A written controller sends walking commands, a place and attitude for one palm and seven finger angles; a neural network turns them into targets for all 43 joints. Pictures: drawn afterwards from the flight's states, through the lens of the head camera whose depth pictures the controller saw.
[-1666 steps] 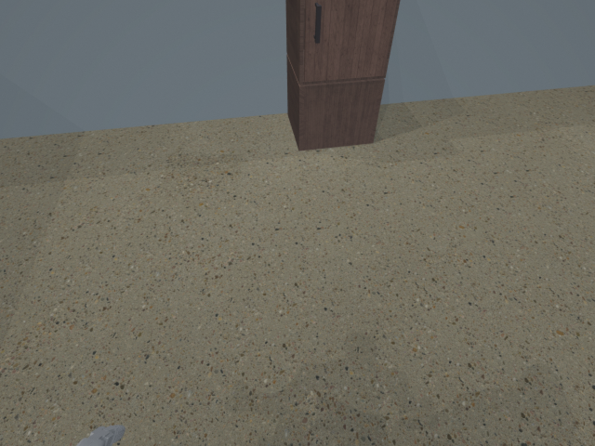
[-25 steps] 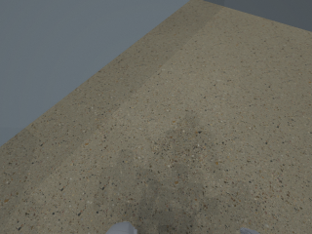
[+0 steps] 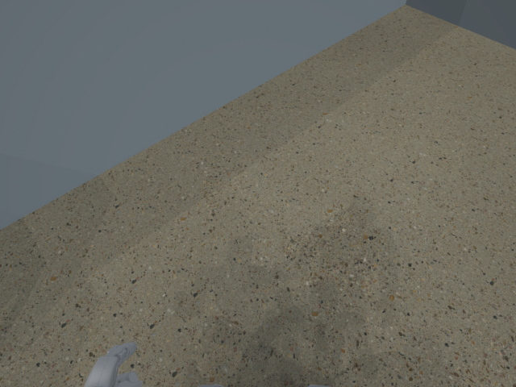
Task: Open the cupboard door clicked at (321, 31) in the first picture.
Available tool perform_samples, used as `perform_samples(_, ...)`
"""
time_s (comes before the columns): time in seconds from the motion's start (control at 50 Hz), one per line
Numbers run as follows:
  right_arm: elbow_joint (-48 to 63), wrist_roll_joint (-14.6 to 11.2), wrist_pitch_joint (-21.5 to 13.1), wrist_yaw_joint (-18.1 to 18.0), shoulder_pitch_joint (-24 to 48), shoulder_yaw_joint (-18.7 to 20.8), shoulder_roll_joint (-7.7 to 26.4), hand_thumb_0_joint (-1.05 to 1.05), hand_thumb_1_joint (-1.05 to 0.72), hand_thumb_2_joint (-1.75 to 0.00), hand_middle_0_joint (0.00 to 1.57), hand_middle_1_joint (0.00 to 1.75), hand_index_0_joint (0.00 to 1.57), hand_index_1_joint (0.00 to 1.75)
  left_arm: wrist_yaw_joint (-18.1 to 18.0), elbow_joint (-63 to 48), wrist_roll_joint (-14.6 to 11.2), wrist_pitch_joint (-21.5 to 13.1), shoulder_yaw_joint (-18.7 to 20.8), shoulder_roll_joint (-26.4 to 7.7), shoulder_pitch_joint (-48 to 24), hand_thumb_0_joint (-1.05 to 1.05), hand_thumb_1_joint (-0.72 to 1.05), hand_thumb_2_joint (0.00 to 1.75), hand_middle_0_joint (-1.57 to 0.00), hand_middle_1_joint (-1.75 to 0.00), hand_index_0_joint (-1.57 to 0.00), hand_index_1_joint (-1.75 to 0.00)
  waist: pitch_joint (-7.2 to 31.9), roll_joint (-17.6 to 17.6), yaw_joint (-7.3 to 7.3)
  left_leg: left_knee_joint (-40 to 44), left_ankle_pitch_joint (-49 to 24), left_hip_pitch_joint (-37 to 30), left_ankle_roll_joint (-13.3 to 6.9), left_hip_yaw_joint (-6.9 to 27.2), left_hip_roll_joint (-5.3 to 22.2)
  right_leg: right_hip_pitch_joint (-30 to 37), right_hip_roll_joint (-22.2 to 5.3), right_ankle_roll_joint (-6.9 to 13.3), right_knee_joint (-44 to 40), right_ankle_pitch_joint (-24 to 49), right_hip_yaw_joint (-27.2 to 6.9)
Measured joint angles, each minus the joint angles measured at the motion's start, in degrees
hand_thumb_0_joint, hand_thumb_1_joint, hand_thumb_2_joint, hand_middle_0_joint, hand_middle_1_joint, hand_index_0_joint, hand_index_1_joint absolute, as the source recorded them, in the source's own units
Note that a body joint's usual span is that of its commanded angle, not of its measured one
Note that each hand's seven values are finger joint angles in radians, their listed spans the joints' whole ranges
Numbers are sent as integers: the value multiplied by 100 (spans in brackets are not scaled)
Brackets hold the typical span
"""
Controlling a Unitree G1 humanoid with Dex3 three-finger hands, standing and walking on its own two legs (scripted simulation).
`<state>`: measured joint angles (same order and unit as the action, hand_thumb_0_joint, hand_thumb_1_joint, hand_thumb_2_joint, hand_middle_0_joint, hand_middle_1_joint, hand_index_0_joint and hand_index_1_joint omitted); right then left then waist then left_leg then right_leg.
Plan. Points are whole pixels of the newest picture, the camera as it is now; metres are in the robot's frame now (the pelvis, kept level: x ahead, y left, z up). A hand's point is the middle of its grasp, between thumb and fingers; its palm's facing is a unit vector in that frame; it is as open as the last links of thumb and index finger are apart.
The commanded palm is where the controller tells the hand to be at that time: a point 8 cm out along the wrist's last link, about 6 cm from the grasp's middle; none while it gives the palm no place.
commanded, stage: turn to face it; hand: left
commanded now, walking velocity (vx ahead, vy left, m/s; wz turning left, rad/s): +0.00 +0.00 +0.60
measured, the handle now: out of the picture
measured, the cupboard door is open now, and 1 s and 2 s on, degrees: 41 41 41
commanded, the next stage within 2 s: none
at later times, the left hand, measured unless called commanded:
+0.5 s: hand out of the picture -0.03 +0.21 -0.19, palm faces +0.36 -0.90 -0.25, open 7.3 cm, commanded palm none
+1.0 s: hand out of the picture +0.05 +0.20 -0.14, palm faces +0.53 -0.80 -0.30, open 7.3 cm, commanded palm none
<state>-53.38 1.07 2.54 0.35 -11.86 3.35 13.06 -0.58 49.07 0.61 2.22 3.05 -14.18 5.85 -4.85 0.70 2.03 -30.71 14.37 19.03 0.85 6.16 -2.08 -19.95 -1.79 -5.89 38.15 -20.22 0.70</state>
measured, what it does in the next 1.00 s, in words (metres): steps on the spot, turning left: right foot, then left foot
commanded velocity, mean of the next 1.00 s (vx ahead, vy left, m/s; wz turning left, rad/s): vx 0.00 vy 0.00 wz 0.60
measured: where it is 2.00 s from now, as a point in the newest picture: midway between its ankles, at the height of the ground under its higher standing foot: outside the picture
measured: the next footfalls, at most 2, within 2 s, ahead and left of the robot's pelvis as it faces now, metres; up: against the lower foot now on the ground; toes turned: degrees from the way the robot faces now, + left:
right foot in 0.02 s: +0.03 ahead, -0.12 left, +0.00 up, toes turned -1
left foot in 0.46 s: +0.02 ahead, +0.11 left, +0.00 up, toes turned +25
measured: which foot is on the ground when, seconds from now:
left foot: down 0.00-0.02, up 0.04-0.44, down 0.46-0.92, up 0.94-1.00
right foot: up 0.00-0.00, down 0.02-0.46, up 0.48-0.90, down 0.92-1.00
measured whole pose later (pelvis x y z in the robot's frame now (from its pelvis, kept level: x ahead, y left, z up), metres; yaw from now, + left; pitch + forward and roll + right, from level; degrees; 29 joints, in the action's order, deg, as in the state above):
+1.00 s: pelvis +0.05 -0.04 +0.00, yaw +36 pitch +2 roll +2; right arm -54.5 0.8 3.8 0.4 -11.3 4.8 14.5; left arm -1.3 48.2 1.2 0.7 1.5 -11.4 6.5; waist -5.7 2.5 2.5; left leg -53.3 27.9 26.1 2.0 5.3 -3.8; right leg -16.0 -2.2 1.3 33.8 -19.8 4.1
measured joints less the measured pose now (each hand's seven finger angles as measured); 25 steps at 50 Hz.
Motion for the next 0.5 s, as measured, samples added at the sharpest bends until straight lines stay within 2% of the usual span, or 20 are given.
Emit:
perform_samples(0.02, -4, -26, 16, 0, -45, 29, 27, 0, -90, -90, 21, 30, 21, 30, -4, -39, 6, -63, -21, 17, 27, 0, 91, 90, -20, -30, -20, -30, 34, 13, 0, -188, 87, 108, 51, 56, -50, 236, 9, 139, -484, 133, 48)
perform_samples(0.06, -81, -48, 77, -11, 22, 111, 127, 0, -90, -90, 21, 30, 21, 30, -44, -28, 47, -150, -74, 150, 41, 0, 91, 90, -20, -30, -20, -30, -48, 158, -1, -1192, 1030, 449, 110, 22, -83, 269, 23, 534, -418, 66, 184)
perform_samples(0.08, -101, -38, 106, -7, 40, 139, 173, 0, -90, -90, 21, 30, 21, 30, -57, -18, 53, -164, -117, 211, 73, 0, 91, 90, -20, -30, -20, -30, -78, 191, 31, -1866, 1290, 658, 128, -65, -118, 332, -28, 641, -419, 60, 274)
perform_samples(0.14, -151, -20, 174, 42, 88, 186, 244, 0, -91, -90, 20, 30, 20, 30, -92, 20, 36, -136, -173, 349, 236, 0, 91, 90, -20, -30, -21, -30, -95, 168, 71, -3346, 1161, 1080, 246, -412, -25, 600, -184, 721, -676, 146, 493)
perform_samples(0.18, -159, -22, 198, 81, 123, 181, 247, 0, -91, -90, 20, 30, 20, 30, -96, 53, 29, -129, -189, 398, 343, 0, 91, 90, -20, -30, -21, -30, -91, 107, 90, -3678, 928, 1170, 322, -547, 106, 751, -260, 718, -855, 202, 645)
perform_samples(0.28, -170, -29, 245, 120, 267, 140, 203, 0, -91, -90, 20, 30, 20, 30, -108, 112, 44, -168, -169, 444, 545, 0, 91, 90, -20, -30, -21, -30, -131, -64, 14, -3014, 884, 939, 414, -723, 345, 988, -413, 717, -1015, 177, 1055)
perform_samples(0.36, -131, -38, 235, 136, 478, 99, 162, 0, -91, -90, 20, 30, 20, 30, -90, 159, 86, -168, -109, 333, 664, 0, 92, 90, -20, -30, -21, -30, -197, -180, -125, -2001, 1010, 572, 356, -943, 400, 1021, -545, 661, -814, -3, 1379)
perform_samples(0.42, -28, -47, 172, 146, 653, 64, 125, 0, -91, -90, 20, 30, 20, 30, -68, 215, 105, -146, -45, 193, 762, 0, 91, 90, -20, -30, -21, -30, -231, -290, -236, -1211, 946, 225, 250, -1131, 336, 958, -678, 570, -485, -221, 1580)
perform_samples(0.46, 96, -39, 85, 162, 716, 35, 127, 0, -91, -90, 20, 30, 20, 30, -44, 251, 78, -119, 0, 84, 886, 0, 91, 90, -20, -30, -21, -30, -176, -341, -261, -470, 336, -122, 127, -1227, 266, 813, -790, 472, -55, -458, 1679)
perform_samples(0.48, 149, -23, 13, 158, 747, 43, 105, 0, -91, -90, 20, 30, 20, 30, -28, 293, 54, -74, 29, 10, 897, 0, 91, 90, -20, -30, -21, -30, -155, -411, -240, -472, 209, -79, -20, -1213, 195, 617, -860, 367, 402, -614, 1559)
perform_samples(0.5, 196, -22, -48, 144, 767, 36, 74, 0, -91, -90, 20, 30, 20, 30, -33, 344, 43, 10, 50, -64, 851, 0, 91, 90, -20, -30, -21, -30, -170, -480, -244, -626, 303, 5, -172, -1181, 129, 364, -833, 278, 983, -911, 1254)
